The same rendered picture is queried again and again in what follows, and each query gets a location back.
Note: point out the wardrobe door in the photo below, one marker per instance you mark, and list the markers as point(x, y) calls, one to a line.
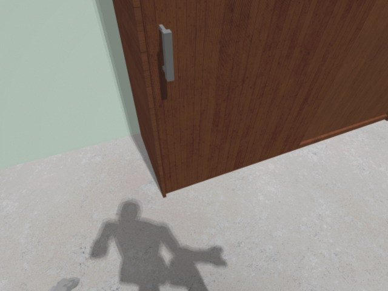
point(249, 77)
point(360, 90)

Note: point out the handle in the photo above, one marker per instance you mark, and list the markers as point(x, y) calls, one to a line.
point(167, 45)

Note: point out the robot left hand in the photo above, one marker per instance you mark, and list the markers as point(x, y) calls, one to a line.
point(66, 284)

